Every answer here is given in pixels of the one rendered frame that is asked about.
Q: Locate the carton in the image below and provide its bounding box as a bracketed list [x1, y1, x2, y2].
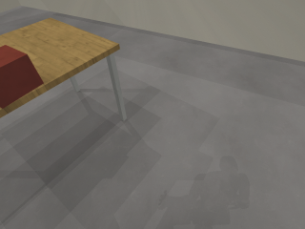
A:
[0, 45, 44, 109]

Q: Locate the table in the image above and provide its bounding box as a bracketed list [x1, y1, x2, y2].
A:
[0, 18, 127, 121]

